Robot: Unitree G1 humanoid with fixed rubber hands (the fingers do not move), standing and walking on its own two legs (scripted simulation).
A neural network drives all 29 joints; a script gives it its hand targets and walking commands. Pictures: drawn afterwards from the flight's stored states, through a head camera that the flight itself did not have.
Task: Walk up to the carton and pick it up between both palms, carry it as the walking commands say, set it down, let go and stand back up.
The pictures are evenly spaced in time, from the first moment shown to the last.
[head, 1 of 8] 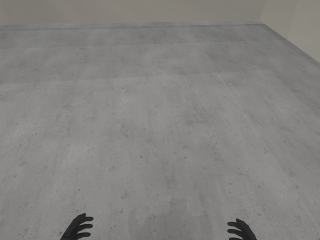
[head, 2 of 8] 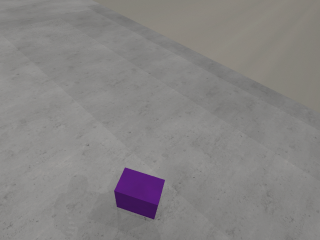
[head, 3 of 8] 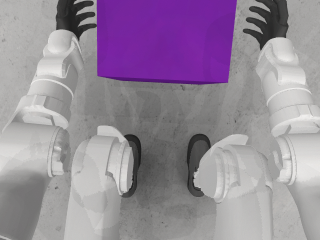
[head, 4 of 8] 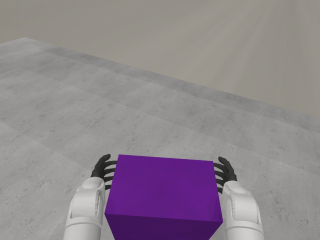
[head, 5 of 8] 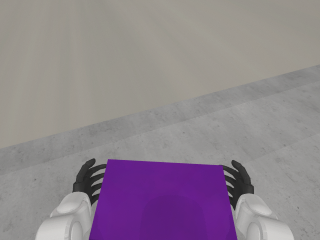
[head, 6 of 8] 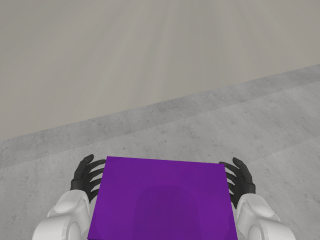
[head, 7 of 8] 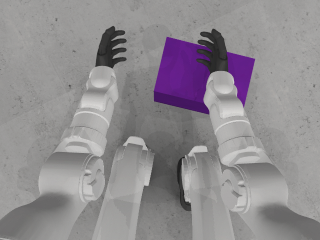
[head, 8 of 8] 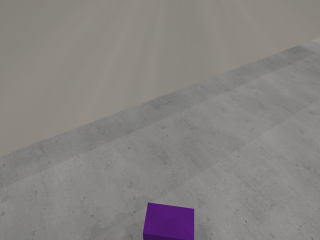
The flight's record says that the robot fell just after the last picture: no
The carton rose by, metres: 0.68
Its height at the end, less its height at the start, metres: +0.00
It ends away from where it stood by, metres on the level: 1.03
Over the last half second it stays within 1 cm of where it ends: yes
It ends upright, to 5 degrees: yes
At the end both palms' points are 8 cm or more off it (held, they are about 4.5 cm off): yes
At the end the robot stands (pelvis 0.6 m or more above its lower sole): yes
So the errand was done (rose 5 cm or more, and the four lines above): yes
